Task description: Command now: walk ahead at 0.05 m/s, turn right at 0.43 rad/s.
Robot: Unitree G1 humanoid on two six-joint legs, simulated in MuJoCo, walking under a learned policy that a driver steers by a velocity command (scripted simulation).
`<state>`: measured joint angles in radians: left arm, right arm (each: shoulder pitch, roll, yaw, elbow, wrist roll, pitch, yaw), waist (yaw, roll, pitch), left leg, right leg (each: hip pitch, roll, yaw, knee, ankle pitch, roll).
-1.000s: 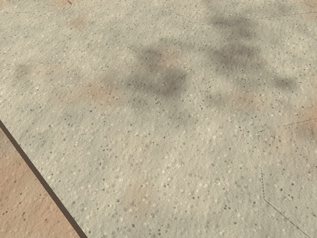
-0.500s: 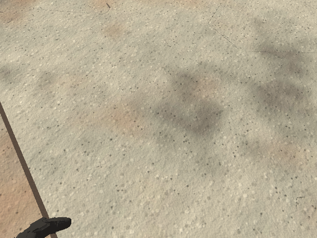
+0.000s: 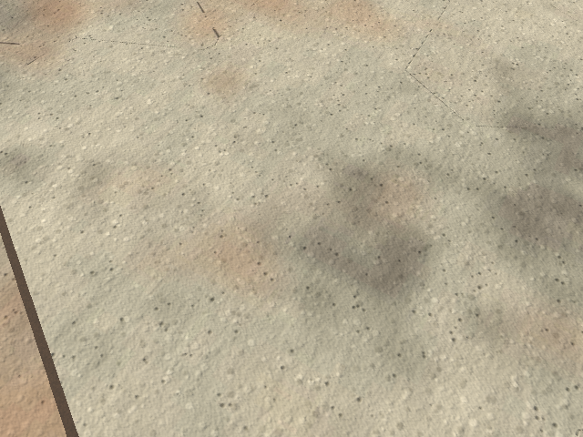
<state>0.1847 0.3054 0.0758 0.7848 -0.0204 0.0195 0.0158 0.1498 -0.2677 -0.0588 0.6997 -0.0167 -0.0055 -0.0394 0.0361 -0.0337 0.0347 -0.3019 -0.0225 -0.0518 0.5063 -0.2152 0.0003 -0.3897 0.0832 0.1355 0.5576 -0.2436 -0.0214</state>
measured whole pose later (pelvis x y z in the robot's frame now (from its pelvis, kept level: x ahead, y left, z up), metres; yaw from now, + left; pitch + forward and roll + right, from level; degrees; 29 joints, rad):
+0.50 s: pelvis +0.00 -0.04 +0.00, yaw -18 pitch +3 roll +1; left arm 0.17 0.30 0.07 0.64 0.00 0.02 -0.01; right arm 0.15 -0.33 -0.09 0.71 -0.01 0.01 -0.04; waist 0.00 0.04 0.04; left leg -0.52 0.03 -0.02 1.13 -0.49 -0.07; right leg -0.32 0.04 0.03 0.51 -0.23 -0.05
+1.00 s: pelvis +0.02 -0.02 +0.00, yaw -24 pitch +0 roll +0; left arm 0.19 0.26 0.03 0.71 0.02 0.03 0.00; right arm 0.19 -0.24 -0.03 0.71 -0.02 -0.03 -0.01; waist 0.01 -0.03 0.02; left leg -0.23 0.00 -0.02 0.53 -0.29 0.00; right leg -0.27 0.06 0.12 0.53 -0.26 -0.01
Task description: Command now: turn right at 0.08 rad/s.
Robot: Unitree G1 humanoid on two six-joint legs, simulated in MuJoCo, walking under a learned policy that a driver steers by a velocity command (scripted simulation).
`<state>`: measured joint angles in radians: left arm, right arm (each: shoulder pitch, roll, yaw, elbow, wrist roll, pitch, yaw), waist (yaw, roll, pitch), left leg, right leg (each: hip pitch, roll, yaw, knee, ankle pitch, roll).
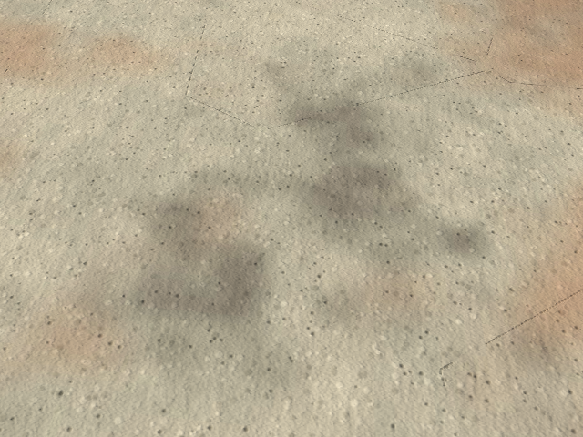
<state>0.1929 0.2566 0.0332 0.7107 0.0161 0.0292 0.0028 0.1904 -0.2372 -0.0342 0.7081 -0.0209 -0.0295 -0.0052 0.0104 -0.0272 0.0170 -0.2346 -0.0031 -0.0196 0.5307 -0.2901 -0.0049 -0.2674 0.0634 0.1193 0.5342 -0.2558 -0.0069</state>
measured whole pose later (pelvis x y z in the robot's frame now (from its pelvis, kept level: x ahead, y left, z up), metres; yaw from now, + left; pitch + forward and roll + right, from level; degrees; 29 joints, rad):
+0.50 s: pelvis +0.01 +0.02 +0.00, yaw +0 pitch -1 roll +0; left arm 0.21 0.22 0.04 0.77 0.01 0.02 0.03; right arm 0.22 -0.23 -0.02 0.74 -0.01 -0.03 0.00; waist 0.00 0.00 0.03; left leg -0.20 -0.03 0.00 0.54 -0.31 0.02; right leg -0.24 0.04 0.13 0.54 -0.28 0.02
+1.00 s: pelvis +0.14 -0.03 +0.01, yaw +0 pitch +1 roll +0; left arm 0.43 0.22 0.04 0.84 0.00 -0.08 -0.01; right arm 0.21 -0.30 -0.05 0.74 0.02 -0.08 0.02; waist 0.05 0.05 -0.01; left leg -0.62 0.09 -0.01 0.99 -0.17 0.02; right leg -0.04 0.04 -0.01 0.26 -0.24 -0.05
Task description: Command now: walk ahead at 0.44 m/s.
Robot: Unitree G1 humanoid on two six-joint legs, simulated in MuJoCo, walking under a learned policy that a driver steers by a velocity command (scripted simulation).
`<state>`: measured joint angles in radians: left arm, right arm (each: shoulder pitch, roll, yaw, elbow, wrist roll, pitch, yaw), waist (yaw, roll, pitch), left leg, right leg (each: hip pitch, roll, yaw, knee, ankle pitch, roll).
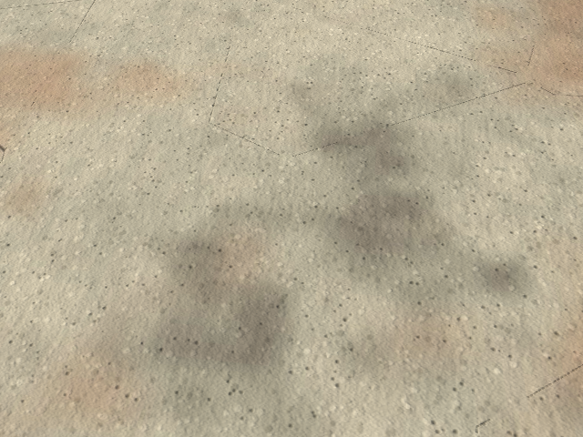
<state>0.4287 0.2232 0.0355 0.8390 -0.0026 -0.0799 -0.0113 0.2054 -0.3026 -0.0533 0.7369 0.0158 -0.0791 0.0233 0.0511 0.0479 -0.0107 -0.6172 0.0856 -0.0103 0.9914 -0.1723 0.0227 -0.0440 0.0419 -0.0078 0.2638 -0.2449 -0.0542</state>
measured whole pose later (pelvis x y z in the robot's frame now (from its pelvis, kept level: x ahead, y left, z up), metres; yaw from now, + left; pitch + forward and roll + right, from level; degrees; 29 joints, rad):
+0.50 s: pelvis +0.28 +0.06 +0.00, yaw +0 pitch +1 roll +2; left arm 0.21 0.30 0.05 0.77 -0.01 -0.06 0.01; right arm 0.32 -0.27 -0.05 0.82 0.00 -0.10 0.03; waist -0.04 -0.05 0.02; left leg -0.17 -0.09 0.06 0.30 -0.14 0.09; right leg -0.63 -0.12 0.05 1.05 -0.21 0.00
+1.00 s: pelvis +0.56 -0.01 +0.00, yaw +0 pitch +1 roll -1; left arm 0.28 0.27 0.04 0.80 0.00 -0.09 -0.03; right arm 0.24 -0.31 -0.04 0.82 0.01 -0.07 0.01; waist 0.02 0.04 0.03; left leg -0.56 0.10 -0.03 1.09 -0.28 0.02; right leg -0.22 0.05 -0.06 0.35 -0.15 -0.07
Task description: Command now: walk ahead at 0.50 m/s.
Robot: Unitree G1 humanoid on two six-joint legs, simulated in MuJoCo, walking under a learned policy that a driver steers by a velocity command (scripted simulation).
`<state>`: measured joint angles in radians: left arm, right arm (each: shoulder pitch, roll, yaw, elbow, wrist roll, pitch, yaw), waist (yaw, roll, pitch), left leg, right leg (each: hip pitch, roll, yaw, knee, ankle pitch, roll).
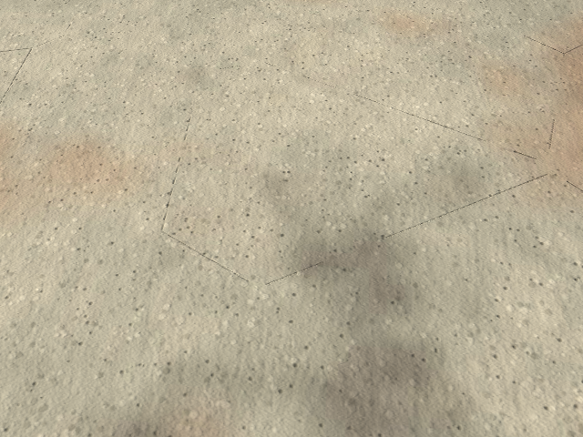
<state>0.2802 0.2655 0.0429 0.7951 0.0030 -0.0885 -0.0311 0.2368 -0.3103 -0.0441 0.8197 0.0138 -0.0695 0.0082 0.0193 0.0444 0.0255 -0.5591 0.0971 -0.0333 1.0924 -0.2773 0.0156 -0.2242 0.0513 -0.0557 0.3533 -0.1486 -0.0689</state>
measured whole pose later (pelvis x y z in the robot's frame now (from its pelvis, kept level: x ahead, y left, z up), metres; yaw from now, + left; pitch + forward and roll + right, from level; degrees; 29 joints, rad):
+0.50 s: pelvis +0.18 +0.04 -0.01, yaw -1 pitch +1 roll +0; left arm 0.21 0.28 0.04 0.89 0.00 0.03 0.04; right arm 0.11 -0.22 -0.02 0.85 -0.03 -0.03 0.01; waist 0.00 -0.03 0.04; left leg -0.38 -0.03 0.04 0.45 -0.09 0.05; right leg -0.37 -0.05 0.04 0.79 -0.44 0.05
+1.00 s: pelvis +0.24 +0.02 -0.02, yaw +3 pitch +0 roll -1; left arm 0.22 0.25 0.06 0.96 0.00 0.00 0.08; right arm 0.12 -0.28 -0.06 0.94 0.01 0.03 -0.02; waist 0.00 0.01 0.04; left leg -0.38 -0.01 -0.03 0.63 -0.24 0.02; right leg -0.22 -0.03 -0.06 0.58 -0.37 0.01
